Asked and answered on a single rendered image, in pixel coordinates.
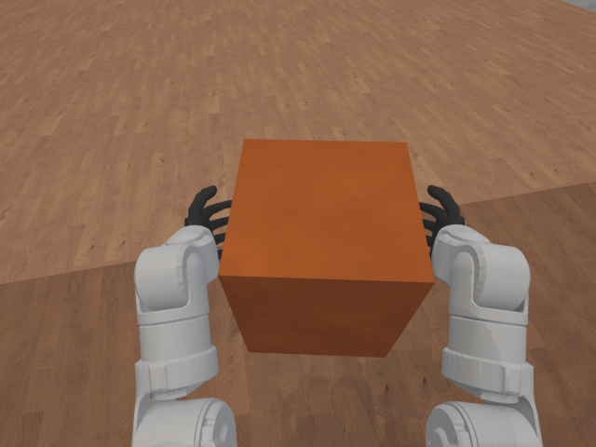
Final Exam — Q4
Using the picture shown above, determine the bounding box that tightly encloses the left robot hand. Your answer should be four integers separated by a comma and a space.
184, 185, 232, 260

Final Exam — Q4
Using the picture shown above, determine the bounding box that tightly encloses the right robot forearm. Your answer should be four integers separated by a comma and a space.
431, 224, 543, 447

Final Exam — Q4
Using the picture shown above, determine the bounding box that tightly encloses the right robot hand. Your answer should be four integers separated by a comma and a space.
419, 185, 465, 261

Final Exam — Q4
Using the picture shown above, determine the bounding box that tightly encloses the robot left upper arm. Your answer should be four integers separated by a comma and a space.
133, 398, 237, 447

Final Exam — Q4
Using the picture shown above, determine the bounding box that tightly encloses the carton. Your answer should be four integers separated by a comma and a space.
218, 139, 435, 358

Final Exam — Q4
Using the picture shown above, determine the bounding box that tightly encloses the robot right upper arm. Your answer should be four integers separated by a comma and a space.
426, 400, 541, 447

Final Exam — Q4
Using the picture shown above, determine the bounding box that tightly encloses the left robot forearm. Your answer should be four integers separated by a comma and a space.
131, 225, 220, 447

